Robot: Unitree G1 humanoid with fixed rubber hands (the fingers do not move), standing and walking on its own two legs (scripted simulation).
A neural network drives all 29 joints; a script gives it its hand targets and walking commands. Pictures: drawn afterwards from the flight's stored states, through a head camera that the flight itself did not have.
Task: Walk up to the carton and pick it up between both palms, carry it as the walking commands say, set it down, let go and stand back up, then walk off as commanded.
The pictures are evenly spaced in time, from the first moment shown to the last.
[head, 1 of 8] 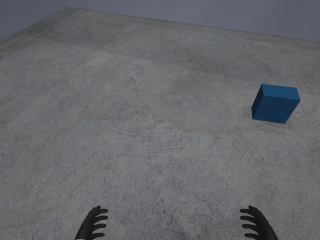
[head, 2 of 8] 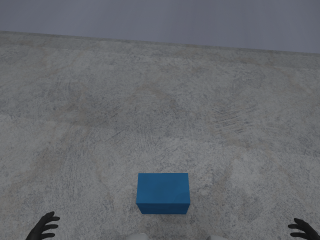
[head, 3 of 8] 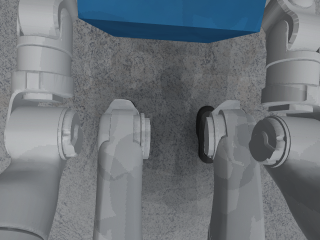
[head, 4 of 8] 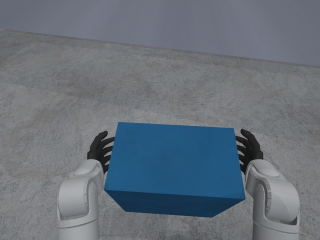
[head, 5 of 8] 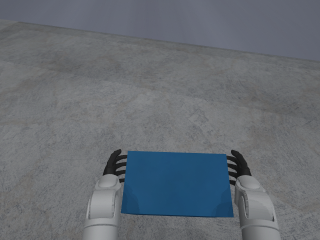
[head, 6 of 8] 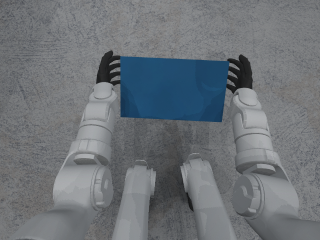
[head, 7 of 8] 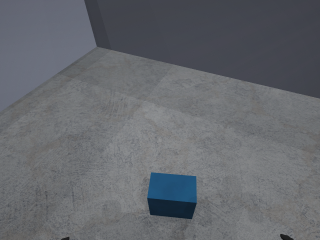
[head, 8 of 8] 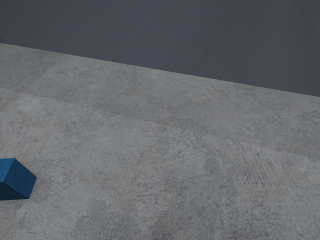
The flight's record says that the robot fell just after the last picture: no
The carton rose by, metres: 0.67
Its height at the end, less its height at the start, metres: +0.00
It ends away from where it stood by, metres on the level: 2.22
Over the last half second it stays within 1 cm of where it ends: yes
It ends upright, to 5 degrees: yes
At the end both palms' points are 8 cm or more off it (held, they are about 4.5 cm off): yes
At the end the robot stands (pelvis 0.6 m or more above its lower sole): yes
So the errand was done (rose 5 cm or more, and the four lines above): yes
